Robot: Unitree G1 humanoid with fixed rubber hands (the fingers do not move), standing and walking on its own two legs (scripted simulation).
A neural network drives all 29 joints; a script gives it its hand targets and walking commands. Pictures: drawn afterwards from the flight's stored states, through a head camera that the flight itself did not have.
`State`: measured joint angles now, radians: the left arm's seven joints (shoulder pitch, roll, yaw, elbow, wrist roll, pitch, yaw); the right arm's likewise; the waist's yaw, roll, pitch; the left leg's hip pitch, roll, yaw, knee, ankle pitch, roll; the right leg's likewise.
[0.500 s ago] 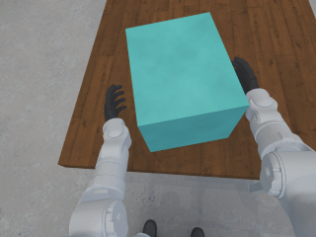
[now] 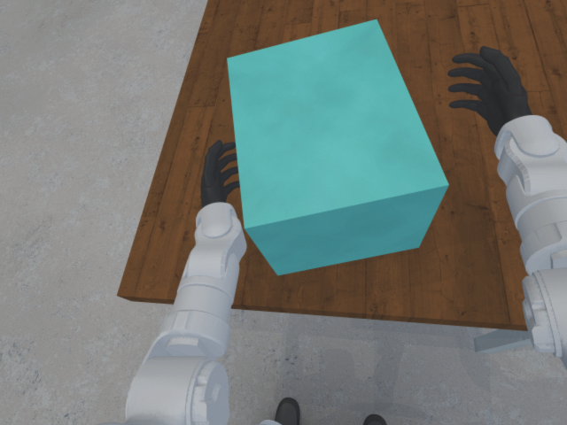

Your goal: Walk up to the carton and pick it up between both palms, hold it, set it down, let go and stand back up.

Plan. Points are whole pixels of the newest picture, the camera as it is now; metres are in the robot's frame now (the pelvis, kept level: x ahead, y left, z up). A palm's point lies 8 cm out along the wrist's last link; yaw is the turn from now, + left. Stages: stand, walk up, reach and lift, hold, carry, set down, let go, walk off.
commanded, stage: set down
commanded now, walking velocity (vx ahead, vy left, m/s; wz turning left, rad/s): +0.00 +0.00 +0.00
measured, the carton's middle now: (324, 154) +0.49 +0.04 +0.01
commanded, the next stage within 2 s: none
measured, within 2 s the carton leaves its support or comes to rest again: neither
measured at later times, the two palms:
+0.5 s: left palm (164, 208) +0.35 +0.22 +0.09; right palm (512, 117) +0.48 -0.17 +0.12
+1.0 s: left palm (173, 246) +0.30 +0.19 +0.09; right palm (525, 201) +0.41 -0.19 +0.06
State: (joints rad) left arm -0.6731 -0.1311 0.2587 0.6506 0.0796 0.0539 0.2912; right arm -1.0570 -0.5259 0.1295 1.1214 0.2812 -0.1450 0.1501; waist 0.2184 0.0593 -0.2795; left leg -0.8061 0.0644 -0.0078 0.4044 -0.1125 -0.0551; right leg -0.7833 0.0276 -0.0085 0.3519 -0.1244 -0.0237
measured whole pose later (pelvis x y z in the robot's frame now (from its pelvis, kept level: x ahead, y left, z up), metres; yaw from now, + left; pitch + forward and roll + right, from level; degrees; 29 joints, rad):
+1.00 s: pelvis -0.07 +0.01 +0.00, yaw -1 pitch +20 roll +0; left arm -0.62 -0.15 0.21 0.36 -0.01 0.49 0.33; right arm -0.85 -0.60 0.14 1.02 0.34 0.12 0.28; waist 0.23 0.05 -0.20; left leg -0.67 0.07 -0.01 0.40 -0.08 -0.06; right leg -0.67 0.03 -0.01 0.38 -0.06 -0.02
